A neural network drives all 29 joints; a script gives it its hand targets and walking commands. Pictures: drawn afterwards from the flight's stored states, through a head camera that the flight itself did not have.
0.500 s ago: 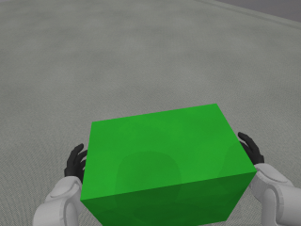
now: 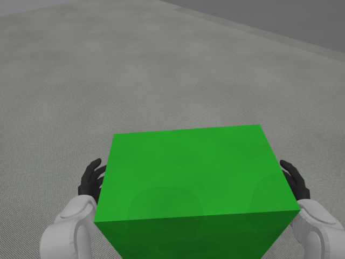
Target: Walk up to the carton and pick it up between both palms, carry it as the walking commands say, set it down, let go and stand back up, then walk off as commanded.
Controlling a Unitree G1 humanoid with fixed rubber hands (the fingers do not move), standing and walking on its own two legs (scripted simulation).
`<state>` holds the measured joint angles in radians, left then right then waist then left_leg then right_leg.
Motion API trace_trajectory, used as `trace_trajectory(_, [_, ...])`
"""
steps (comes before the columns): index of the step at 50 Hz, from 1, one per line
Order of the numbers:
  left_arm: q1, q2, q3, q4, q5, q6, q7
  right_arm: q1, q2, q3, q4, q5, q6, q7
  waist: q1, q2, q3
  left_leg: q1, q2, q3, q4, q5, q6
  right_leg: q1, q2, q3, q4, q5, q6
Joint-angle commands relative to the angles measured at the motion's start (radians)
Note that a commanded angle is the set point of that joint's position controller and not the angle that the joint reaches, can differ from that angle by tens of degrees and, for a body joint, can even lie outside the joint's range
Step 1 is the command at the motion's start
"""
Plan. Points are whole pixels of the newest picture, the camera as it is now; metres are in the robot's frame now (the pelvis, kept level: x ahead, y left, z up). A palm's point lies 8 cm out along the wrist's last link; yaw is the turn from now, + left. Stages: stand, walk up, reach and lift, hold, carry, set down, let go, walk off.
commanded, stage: carry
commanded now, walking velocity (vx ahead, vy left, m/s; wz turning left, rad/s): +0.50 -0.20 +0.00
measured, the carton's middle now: (190, 201) +0.24 -0.03 +0.04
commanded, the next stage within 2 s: none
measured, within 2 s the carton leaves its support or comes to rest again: neither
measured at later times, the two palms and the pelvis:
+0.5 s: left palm (151, 112) +0.49 +0.05 +0.10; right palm (291, 115) +0.44 -0.34 +0.09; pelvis +0.25 -0.12 +0.01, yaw -3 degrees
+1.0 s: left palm (184, 78) +0.71 -0.07 +0.06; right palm (282, 64) +0.75 -0.46 +0.07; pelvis +0.51 -0.28 -0.01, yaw -2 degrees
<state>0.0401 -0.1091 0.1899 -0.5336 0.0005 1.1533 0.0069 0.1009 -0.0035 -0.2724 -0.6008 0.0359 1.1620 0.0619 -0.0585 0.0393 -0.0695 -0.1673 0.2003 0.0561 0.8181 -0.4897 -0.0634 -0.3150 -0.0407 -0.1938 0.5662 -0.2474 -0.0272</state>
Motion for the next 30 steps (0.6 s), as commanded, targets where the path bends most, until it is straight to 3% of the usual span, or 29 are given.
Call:
trace_trajectory(1, [-0.389,-0.631,-0.763,-0.248,-0.202,-0.002,-0.044,-0.566,0.758,0.98,-0.218,0.329,0.019,0.05,0.064,-0.149,-0.119,-0.558,-0.059,-0.001,0.281,-0.032,0.027,0.492,-0.299,0.342,-0.266,0.481,-0.196])
trace_trajectory(3, [-0.437,-0.65,-0.798,-0.268,-0.229,-0.008,-0.046,-0.51,0.789,0.934,-0.13,0.284,0.011,0.051,0.06,-0.156,-0.175,-0.483,-0.055,0.022,0.136,0.043,0.015,0.45,-0.261,0.261,-0.29,0.458,-0.178])
trace_trajectory(6, [-0.467,-0.678,-0.827,-0.326,-0.266,-0.028,-0.066,-0.55,0.829,0.956,-0.169,0.284,-0.009,0.048,0.06,-0.205,-0.184,-0.336,-0.082,0.06,-0.024,0.154,0.037,0.355,-0.213,0.181,-0.317,0.387,-0.156])
trace_trajectory(7, [-0.427,-0.673,-0.83,-0.294,-0.267,-0.02,-0.073,-0.494,0.798,0.933,-0.147,0.257,-0.007,0.041,0.06,-0.176,-0.177,-0.289,-0.102,0.08,-0.062,0.193,0.045,0.309,-0.216,0.181,-0.32,0.42,-0.148])
trace_trajectory(9, [-0.422,-0.682,-0.856,-0.29,-0.289,-0.016,-0.088,-0.5,0.782,0.931,-0.194,0.24,-0.014,0.027,0.056,-0.236,-0.18,-0.228,-0.105,0.096,-0.163,0.253,0.061,0.3,-0.191,0.114,-0.285,0.494,-0.149])
trace_trajectory(10, [-0.429,-0.668,-0.865,-0.287,-0.289,-0.012,-0.086,-0.487,0.76,0.914,-0.191,0.235,-0.015,0.024,0.05,-0.174,-0.184,-0.164,-0.117,0.113,-0.215,0.262,0.057,0.291,-0.196,0.12,-0.255,0.534,-0.152])
trace_trajectory(11, [-0.419,-0.66,-0.868,-0.273,-0.29,-0.006,-0.09,-0.492,0.757,0.916,-0.199,0.228,-0.017,0.019,0.042,-0.184,-0.194,-0.048,-0.129,0.132,-0.283,0.293,0.061,0.239,-0.168,0.093,-0.223,0.508,-0.135])
trace_trajectory(12, [-0.431,-0.659,-0.882,-0.282,-0.303,0.0,-0.089,-0.446,0.745,0.897,-0.168,0.217,-0.015,0.011,0.022,-0.112,-0.233,0.115,-0.122,0.126,-0.363,0.332,0.061,0.194,-0.115,0.036,-0.091,0.564,-0.104])
trace_trajectory(13, [-0.437,-0.617,-0.876,-0.295,-0.292,0.01,-0.091,-0.421,0.72,0.891,-0.162,0.211,-0.008,0.008,0.002,-0.037,-0.282,0.322,-0.076,0.079,-0.377,0.319,0.102,0.045,-0.078,0.019,0.063,0.557,-0.072])
trace_trajectory(14, [-0.483,-0.603,-0.885,-0.302,-0.293,0.023,-0.088,-0.386,0.703,0.859,-0.082,0.19,0.004,0.007,0.0,0.23,-0.256,0.455,0.167,-0.27,-0.526,0.262,0.188,-0.22,0.02,-0.013,0.314,0.15,-0.022])
trace_trajectory(15, [-0.446,-0.562,-0.888,-0.287,-0.28,0.026,-0.087,-0.352,0.678,0.829,-0.043,0.181,0.004,-0.003,0.01,0.391,-0.344,0.539,0.378,-0.655,-0.638,0.273,0.334,-0.348,0.064,0.152,0.623,-0.273,0.013])
trace_trajectory(16, [-0.515,-0.574,-0.911,-0.334,-0.317,0.011,-0.094,-0.339,0.714,0.836,-0.041,0.191,-0.002,-0.006,0.002,0.255,-0.313,0.49,0.314,-0.576,-0.601,0.273,0.35,-0.337,-0.054,0.293,0.692,-0.229,0.002])
trace_trajectory(17, [-0.536,-0.616,-0.914,-0.303,-0.337,0.015,-0.099,-0.384,0.714,0.838,-0.069,0.188,-0.009,-0.005,0.0,0.195,-0.276,0.445,0.302,-0.521,-0.585,0.405,0.33,-0.384,-0.036,0.246,0.661,-0.2,0.005])
trace_trajectory(18, [-0.557,-0.648,-0.906,-0.295,-0.356,0.013,-0.107,-0.431,0.745,0.842,-0.088,0.201,-0.013,-0.006,0.007,0.068,-0.24,0.398,0.303,-0.478,-0.588,0.52,0.299,-0.386,-0.043,0.241,0.622,-0.203,0.003])
trace_trajectory(19, [-0.518,-0.669,-0.89,-0.28,-0.352,0.008,-0.105,-0.419,0.746,0.848,-0.109,0.213,-0.012,-0.007,0.019,0.034,-0.227,0.293,0.273,-0.359,-0.588,0.456,0.26,-0.319,-0.089,0.257,0.517,-0.224,0.01])
trace_trajectory(21, [-0.457,-0.663,-0.841,-0.249,-0.304,0.003,-0.105,-0.49,0.762,0.9,-0.145,0.233,-0.006,0.006,0.032,0.059,-0.205,0.225,0.236,-0.21,-0.611,0.317,0.196,-0.233,-0.095,0.203,0.359,-0.226,0.016])
trace_trajectory(22, [-0.432,-0.677,-0.802,-0.202,-0.263,0.002,-0.102,-0.548,0.788,0.946,-0.174,0.251,-0.005,0.016,0.039,0.036,-0.176,0.191,0.203,-0.142,-0.633,0.26,0.181,-0.189,-0.085,0.165,0.276,-0.193,0.014])
trace_trajectory(23, [-0.397,-0.664,-0.768,-0.176,-0.234,-0.002,-0.1,-0.571,0.78,0.968,-0.189,0.256,-0.007,0.019,0.044,0.066,-0.165,0.12,0.175,-0.098,-0.638,0.197,0.162,-0.117,-0.076,0.136,0.151,-0.175,0.02])
trace_trajectory(24, [-0.378,-0.662,-0.753,-0.168,-0.226,-0.01,-0.094,-0.593,0.784,0.983,-0.216,0.269,-0.01,0.02,0.048,0.056,-0.16,0.116,0.159,-0.049,-0.616,0.283,0.148,-0.067,-0.078,0.118,0.052,-0.123,0.022])
trace_trajectory(26, [-0.332,-0.62,-0.735,-0.134,-0.203,-0.004,-0.083,-0.55,0.734,0.972,-0.2,0.263,-0.001,0.015,0.044,0.08,-0.133,0.059,0.135,-0.016,-0.587,0.319,0.131,0.039,0.008,0.001,-0.094,-0.089,0.028])
trace_trajectory(27, [-0.363,-0.633,-0.752,-0.156,-0.216,-0.006,-0.083,-0.559,0.743,0.971,-0.194,0.268,0.001,0.02,0.051,0.083,-0.133,-0.005,0.106,0.031,-0.523,0.322,0.103,0.134,0.037,-0.027,-0.135,-0.014,0.029])
trace_trajectory(28, [-0.349,-0.62,-0.735,-0.139,-0.2,-0.005,-0.075,-0.576,0.747,0.97,-0.184,0.279,0.009,0.021,0.06,0.011,-0.146,-0.07,0.075,0.058,-0.44,0.339,0.069,0.246,0.03,-0.011,-0.132,-0.016,0.021])
trace_trajectory(29, [-0.369,-0.613,-0.743,-0.178,-0.211,-0.01,-0.069,-0.569,0.738,0.962,-0.19,0.273,0.009,0.024,0.077,-0.14,-0.182,-0.167,-0.01,0.131,-0.209,0.422,0.033,0.376,-0.062,0.115,-0.211,0.054,-0.016])
trace_trajectory(30, [-0.372,-0.615,-0.746,-0.201,-0.205,-0.012,-0.061,-0.596,0.729,0.969,-0.208,0.274,0.014,0.026,0.089,-0.347,-0.183,-0.362,-0.135,0.17,0.006,0.174,0.004,0.474,-0.209,0.383,-0.334,0.05,-0.09])
